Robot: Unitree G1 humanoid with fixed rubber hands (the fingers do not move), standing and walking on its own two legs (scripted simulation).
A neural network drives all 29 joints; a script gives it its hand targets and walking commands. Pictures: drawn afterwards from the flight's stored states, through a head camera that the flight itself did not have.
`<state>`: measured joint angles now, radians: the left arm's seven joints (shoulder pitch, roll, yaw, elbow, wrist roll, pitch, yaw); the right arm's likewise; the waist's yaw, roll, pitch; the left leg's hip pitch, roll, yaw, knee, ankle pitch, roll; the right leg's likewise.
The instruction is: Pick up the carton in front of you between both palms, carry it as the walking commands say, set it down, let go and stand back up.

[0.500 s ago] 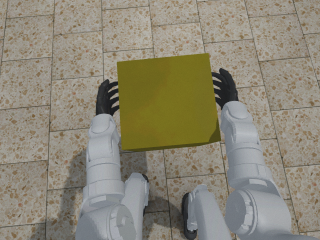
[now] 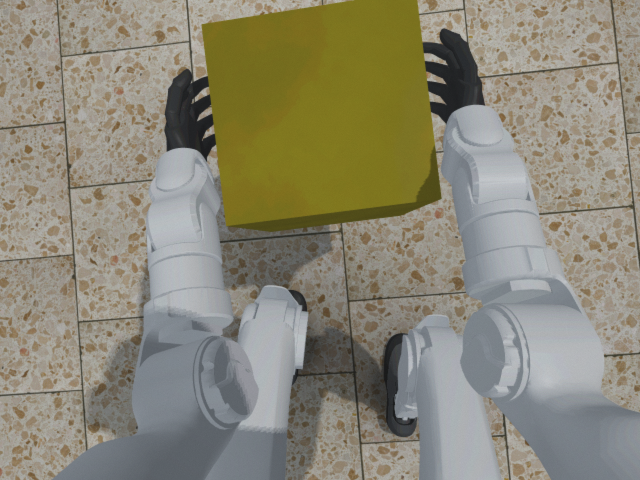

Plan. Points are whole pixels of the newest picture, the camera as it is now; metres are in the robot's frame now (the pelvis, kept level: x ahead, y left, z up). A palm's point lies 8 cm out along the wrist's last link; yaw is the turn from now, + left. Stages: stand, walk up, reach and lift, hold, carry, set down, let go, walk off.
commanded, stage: set down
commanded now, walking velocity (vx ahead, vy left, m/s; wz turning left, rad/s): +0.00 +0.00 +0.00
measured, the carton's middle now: (324, 142) +0.49 +0.09 -0.18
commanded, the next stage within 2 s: none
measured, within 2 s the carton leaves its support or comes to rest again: rests again in 1.72 s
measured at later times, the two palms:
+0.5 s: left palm (206, 155) +0.47 +0.27 -0.24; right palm (407, 116) +0.57 -0.02 -0.25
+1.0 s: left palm (211, 158) +0.48 +0.28 -0.28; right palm (402, 127) +0.57 -0.02 -0.30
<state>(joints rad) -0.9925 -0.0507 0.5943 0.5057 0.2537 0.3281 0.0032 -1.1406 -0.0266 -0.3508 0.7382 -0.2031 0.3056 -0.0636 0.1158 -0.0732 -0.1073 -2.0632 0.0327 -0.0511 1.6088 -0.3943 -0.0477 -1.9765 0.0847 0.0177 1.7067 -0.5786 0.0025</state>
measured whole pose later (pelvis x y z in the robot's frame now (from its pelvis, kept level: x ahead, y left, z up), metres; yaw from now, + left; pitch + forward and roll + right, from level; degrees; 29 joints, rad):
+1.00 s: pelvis -0.01 -0.01 -0.12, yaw +1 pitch +43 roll +3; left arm -1.38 0.18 0.55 0.85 0.09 0.27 -0.02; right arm -1.57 -0.28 -0.07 1.09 -0.04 0.25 -0.10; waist 0.22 -0.04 0.28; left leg -2.32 0.03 -0.05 2.03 -0.47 -0.08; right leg -2.25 0.12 0.03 2.17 -0.68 0.00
